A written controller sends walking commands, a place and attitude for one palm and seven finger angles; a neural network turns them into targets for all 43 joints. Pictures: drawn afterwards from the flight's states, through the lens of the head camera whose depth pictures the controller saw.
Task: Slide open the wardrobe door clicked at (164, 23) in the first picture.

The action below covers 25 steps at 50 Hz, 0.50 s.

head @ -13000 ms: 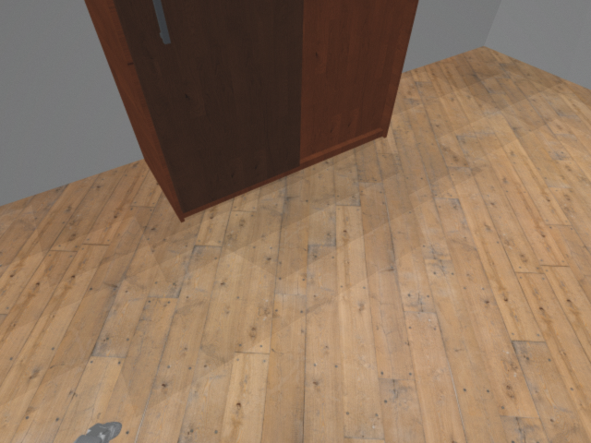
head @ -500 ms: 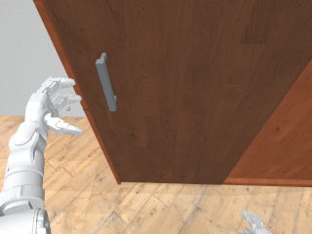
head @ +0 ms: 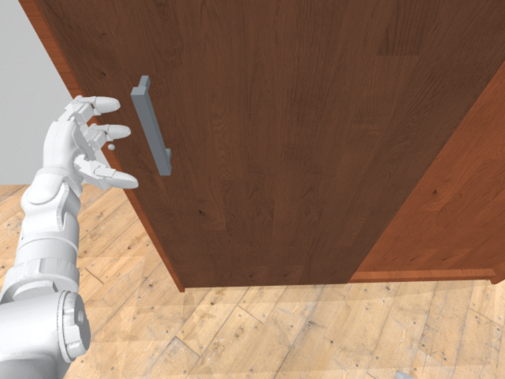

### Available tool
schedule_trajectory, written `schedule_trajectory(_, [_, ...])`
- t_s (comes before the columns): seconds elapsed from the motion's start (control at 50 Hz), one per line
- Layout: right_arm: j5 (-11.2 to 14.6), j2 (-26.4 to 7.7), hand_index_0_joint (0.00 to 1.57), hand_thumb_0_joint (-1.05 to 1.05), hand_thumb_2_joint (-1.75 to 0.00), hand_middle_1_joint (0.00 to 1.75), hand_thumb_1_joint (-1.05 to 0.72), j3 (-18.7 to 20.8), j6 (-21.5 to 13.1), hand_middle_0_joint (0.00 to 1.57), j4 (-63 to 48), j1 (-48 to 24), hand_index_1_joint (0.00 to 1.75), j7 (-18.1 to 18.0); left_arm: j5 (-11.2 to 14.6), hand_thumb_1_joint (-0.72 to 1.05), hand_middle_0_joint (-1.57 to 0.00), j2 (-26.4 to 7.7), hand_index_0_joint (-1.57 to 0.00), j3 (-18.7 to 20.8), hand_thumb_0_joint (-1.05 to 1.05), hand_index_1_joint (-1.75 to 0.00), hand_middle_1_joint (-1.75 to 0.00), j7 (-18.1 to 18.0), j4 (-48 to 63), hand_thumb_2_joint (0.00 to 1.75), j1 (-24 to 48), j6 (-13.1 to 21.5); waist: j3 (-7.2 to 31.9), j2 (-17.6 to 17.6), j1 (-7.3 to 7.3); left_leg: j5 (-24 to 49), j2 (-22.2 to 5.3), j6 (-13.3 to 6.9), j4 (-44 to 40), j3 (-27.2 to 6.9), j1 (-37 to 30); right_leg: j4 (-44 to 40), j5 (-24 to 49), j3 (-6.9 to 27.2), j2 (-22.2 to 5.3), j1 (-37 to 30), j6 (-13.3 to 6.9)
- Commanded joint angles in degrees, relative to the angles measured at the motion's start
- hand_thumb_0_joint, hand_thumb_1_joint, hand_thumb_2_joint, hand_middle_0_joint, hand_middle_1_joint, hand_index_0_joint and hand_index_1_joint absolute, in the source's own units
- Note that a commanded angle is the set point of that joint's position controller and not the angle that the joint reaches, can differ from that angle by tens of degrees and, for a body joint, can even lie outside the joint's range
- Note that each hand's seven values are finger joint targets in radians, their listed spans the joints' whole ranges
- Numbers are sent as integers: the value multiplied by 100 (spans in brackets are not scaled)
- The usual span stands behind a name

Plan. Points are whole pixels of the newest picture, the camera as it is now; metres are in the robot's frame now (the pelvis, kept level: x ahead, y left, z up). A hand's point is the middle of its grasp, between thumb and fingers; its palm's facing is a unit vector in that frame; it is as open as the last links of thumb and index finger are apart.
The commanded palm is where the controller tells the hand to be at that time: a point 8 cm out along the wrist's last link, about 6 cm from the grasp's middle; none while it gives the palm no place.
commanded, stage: move the hooked fingers beside the handle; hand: left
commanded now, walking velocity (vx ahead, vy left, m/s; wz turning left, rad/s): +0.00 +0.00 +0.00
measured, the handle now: (156, 129) +0.48 +0.16 +0.12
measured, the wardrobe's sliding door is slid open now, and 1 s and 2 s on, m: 0.00 0.00 0.00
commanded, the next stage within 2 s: feel for the door with the fingertips in 0.76 s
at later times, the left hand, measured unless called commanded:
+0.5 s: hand (109, 151) +0.42 +0.22 +0.14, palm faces +0.02 -1.00 -0.02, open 14.0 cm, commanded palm +0.39 +0.27 +0.13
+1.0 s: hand (116, 157) +0.42 +0.21 +0.13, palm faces +0.01 -1.00 -0.02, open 14.0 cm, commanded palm +0.39 +0.26 +0.13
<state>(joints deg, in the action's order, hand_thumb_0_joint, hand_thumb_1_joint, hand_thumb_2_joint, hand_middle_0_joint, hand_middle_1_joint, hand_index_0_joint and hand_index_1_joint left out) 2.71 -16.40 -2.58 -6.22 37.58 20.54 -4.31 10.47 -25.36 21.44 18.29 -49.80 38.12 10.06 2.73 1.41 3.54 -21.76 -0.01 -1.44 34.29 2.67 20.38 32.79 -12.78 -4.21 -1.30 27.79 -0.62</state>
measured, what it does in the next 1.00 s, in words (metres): stands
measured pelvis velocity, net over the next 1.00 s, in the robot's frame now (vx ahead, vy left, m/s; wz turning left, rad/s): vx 0.00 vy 0.00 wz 0.01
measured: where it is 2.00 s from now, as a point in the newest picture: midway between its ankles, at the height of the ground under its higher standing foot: outside the picture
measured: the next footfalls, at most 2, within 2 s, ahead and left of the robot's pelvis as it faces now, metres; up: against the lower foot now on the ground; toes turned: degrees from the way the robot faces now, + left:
none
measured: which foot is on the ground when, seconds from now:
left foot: down 0.00-1.00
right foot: down 0.00-1.00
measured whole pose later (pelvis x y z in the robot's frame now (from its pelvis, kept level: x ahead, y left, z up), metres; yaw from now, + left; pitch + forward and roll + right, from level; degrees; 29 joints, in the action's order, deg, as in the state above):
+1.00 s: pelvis +0.00 +0.00 +0.00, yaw +0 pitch +7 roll -1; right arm 3.0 -16.5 -2.3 -4.5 35.7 19.4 -3.8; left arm 11.2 -23.0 18.3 17.3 -46.8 35.4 8.9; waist 3.1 1.9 2.6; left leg -21.7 0.2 -1.6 34.5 2.4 20.3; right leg 32.7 -12.7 -4.4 -1.5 27.4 -0.5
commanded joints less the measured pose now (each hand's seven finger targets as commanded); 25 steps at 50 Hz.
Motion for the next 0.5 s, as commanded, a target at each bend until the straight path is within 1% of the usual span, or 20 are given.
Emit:
schedule_trajectory(0.0, [0, -890, 20, 0, -90, 30, -90, 305, -145, 20, -590, 291, 30, -50, 43, -50, -30, -1841, -30, 436, 0, -120, -120, 13, 648, 30, 2286, 351, 1691, -56, -51, 1857, -26, 23, -442, -269, 361, -16, 1576, 263, 44, -1670, -99])
schedule_trajectory(0.02, [0, -874, 20, 0, -90, 30, -90, 318, -139, 20, -644, 280, 30, -31, 55, -50, -30, -1760, -30, 369, 0, -120, -120, 59, 775, 30, 2260, 382, 1833, 96, -68, 1934, -12, 31, -423, -254, 319, 11, 1660, 279, 45, -1718, -104])
schedule_trajectory(0.04, [6, -873, 20, 0, -90, 30, -90, 330, -120, 20, -669, 298, 30, -30, 76, -50, -30, -1731, -30, 391, 0, -120, -120, 94, 699, 30, 2105, 382, 1859, 4, -92, 1973, -20, 35, -408, -257, 327, 24, 1682, 262, 53, -1714, -108])
schedule_trajectory(0.06, [9, -868, 20, 0, -90, 30, -90, 339, -105, 20, -671, 299, 30, -25, 105, -50, -30, -1668, -30, 334, 0, -120, -120, 129, 795, 30, 2165, 403, 1895, 71, -52, 2038, -24, 44, -384, -250, 272, 22, 1727, 257, 58, -1651, -100])
schedule_trajectory(0.08, [0, -869, 20, 0, -90, 30, -90, 348, -81, 20, -697, 313, 30, -11, 128, -50, -30, -1665, -30, 344, 0, -120, -120, 150, 860, 30, 2120, 420, 1951, 117, -89, 2185, -30, 45, -352, -263, 212, 50, 1794, 251, 59, -1661, -114])
schedule_trajectory(0.12, [12, -852, 20, 0, -90, 30, -90, 351, -70, 20, -748, 294, 30, 7, 207, -50, -30, -1449, -30, 207, 0, -120, -120, 182, 1061, 30, 2076, 430, 2019, 92, -77, 2235, -48, 56, -353, -279, 118, 42, 1768, 236, 88, -1609, -108])
schedule_trajectory(0.14, [14, -860, 20, 0, -90, 30, -90, 359, -72, 20, -748, 283, 30, 3, 230, -50, -30, -1471, -30, 231, 0, -120, -120, 172, 1099, 30, 2119, 453, 1965, 8, -64, 2162, -57, 55, -359, -300, 133, 25, 1694, 227, 96, -1561, -105])
schedule_trajectory(0.16, [8, -857, 20, 0, -90, 30, -90, 363, -71, 20, -749, 270, 30, 0, 232, -50, -30, -1468, -30, 195, 0, -120, -120, 161, 1301, 30, 2305, 502, 2037, 136, -40, 2141, -53, 61, -361, -296, 89, 27, 1675, 240, 92, -1562, -103])
schedule_trajectory(0.18, [3, -867, 20, 0, -90, 30, -90, 374, -61, 20, -756, 279, 30, -1, 242, -50, -30, -1505, -30, 229, 0, -120, -120, 141, 1348, 30, 2271, 521, 2029, 45, -38, 2175, -68, 40, -331, -311, 45, 32, 1671, 244, 102, -1543, -109])
schedule_trajectory(0.2, [8, -846, 20, 0, -90, 30, -90, 376, -61, 20, -742, 273, 30, -5, 240, -50, -30, -1576, -30, 271, 0, -120, -120, 116, 1559, 30, 2406, 573, 2143, 199, -33, 2245, -70, 57, -349, -323, -73, 22, 1676, 248, 111, -1554, -107])
schedule_trajectory(0.22, [-2, -824, 20, 0, -90, 30, -90, 378, -66, 20, -764, 260, 30, -5, 250, -50, -30, -1504, -30, 261, 0, -120, -120, 93, 1601, 30, 2304, 575, 2197, 161, -60, 2199, -59, 52, -352, -310, -77, 13, 1671, 257, 111, -1626, -98])
schedule_trajectory(0.28, [-4, -821, 20, 0, -90, 30, -90, 347, -57, 20, -734, 232, 30, -23, 196, -50, -30, -1527, -30, 220, 0, -120, -120, -12, 1696, 30, 2402, 568, 2056, 343, -42, 2331, -75, 87, -372, -360, -156, 14, 1650, 227, 101, -1519, -125])
schedule_trajectory(0.3, [-4, -794, 20, 0, -90, 30, -90, 349, -61, 20, -701, 234, 30, -22, 183, -50, -30, -1541, -30, 260, 0, -120, -120, -43, 1674, 30, 2431, 551, 2020, 328, -29, 2335, -71, 84, -386, -353, -154, -12, 1684, 232, 107, -1549, -110])
schedule_trajectory(0.32, [-4, -784, 20, 0, -90, 30, -90, 346, -67, 20, -701, 214, 30, -16, 166, -50, -30, -1572, -30, 315, 0, -120, -120, -69, 1614, 30, 2264, 520, 1945, 391, -72, 2240, -60, 93, -406, -349, -115, -32, 1604, 233, 106, -1533, -114])
schedule_trajectory(0.34, [9, -769, 20, 0, -90, 30, -90, 327, -68, 20, -712, 181, 30, -9, 160, -50, -30, -1418, -30, 185, 0, -120, -120, -74, 1607, 30, 2201, 498, 1860, 418, -52, 2188, -61, 108, -432, -355, -120, -46, 1529, 212, 106, -1471, -123])
schedule_trajectory(0.4, [5, -769, 20, 0, -90, 30, -90, 340, -79, 20, -738, 178, 30, -3, 164, -50, -30, -1326, -30, 152, 0, -120, -120, -91, 1649, 30, 2015, 425, 1942, 298, -93, 2536, -90, 121, -426, -367, -226, -31, 1703, 186, 104, -1545, -122])
schedule_trajectory(0.42, [8, -762, 20, 0, -90, 30, -90, 341, -87, 20, -759, 159, 30, 9, 195, -50, -30, -1168, -30, 50, 0, -120, -120, -78, 1640, 30, 1923, 387, 1908, 214, -89, 2568, -96, 136, -431, -370, -232, -39, 1717, 176, 108, -1528, -113])
schedule_trajectory(0.44, [13, -775, 20, 0, -90, 30, -90, 345, -86, 20, -767, 151, 30, 12, 219, -50, -30, -1152, -30, 74, 0, -120, -120, -82, 1621, 30, 1843, 357, 1889, 69, -112, 2587, -108, 145, -437, -382, -201, -35, 1733, 163, 108, -1544, -113])
schedule_trajectory(0.46, [17, -769, 20, 0, -90, 30, -90, 341, -80, 20, -772, 114, 30, 19, 234, -50, -30, -1048, -30, 12, 0, -120, -120, -73, 1592, 30, 1780, 321, 1832, 134, -111, 2505, -103, 133, -444, -340, -182, -56, 1731, 175, 101, -1523, -114])
schedule_trajectory(0.48, [10, -803, 20, 0, -90, 30, -90, 343, -66, 20, -772, 147, 30, 19, 252, -50, -30, -1161, -30, 137, 0, -120, -120, -77, 1468, 30, 1693, 283, 1759, -107, -110, 2513, -105, 116, -443, -360, -109, -49, 1759, 152, 104, -1564, -118])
